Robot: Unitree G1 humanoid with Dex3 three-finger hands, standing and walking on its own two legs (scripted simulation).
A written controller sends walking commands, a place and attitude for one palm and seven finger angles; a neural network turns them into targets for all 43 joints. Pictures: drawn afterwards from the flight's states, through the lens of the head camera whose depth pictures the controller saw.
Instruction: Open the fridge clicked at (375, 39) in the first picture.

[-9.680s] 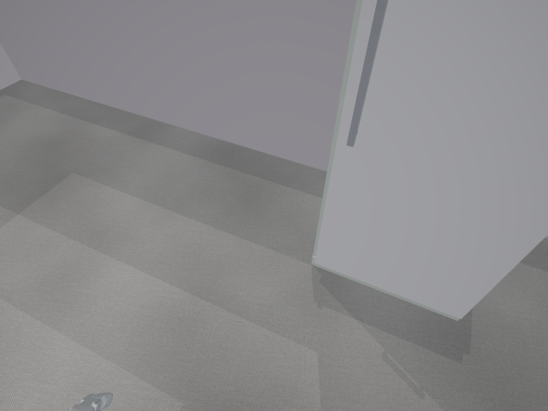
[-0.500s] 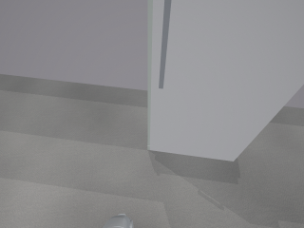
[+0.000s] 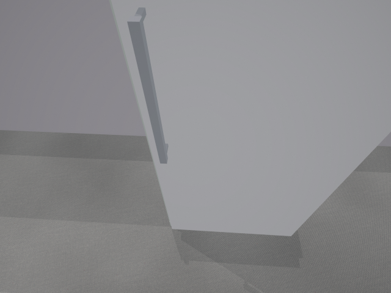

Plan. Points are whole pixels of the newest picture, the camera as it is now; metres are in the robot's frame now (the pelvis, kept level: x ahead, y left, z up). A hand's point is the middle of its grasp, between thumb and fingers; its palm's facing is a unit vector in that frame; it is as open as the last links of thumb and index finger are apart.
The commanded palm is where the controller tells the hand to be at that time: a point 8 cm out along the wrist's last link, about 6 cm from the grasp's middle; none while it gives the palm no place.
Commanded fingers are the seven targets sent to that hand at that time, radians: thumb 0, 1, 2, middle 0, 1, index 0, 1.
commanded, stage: come to a stop and stand still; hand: left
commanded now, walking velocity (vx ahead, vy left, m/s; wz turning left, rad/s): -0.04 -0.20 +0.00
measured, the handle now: (155, 104) +0.44 +0.10 +0.15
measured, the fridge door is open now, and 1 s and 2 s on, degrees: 0 0 0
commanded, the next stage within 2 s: look again from close up in 1.58 s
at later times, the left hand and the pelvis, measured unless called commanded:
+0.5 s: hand out of the picture +0.11 +0.16 -0.15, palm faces +0.10 -0.97 -0.24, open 7.3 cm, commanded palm none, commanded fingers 0.00 0.90 0.90 -0.20 -0.30 -0.20 -0.30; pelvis +0.06 -0.04 +0.02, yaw +1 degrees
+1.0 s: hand out of the picture +0.02 +0.15 -0.16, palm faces +0.14 -0.97 -0.21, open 7.3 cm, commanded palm none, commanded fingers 0.00 0.90 0.90 -0.20 -0.30 -0.20 -0.30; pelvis +0.02 -0.04 +0.01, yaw +3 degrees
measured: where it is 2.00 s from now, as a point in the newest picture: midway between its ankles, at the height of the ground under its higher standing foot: outside the picture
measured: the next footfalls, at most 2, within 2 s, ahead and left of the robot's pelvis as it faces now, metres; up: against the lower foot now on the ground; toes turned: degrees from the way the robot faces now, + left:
left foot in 0.24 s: +0.10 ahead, +0.07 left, +0.00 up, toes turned +9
right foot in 0.58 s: +0.05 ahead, -0.16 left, +0.00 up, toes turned -2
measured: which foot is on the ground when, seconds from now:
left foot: up 0.00-0.22, down 0.24-0.58, up 0.60-0.98, down 1.00-1.00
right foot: down 0.00-0.26, up 0.28-0.56, down 0.58-1.00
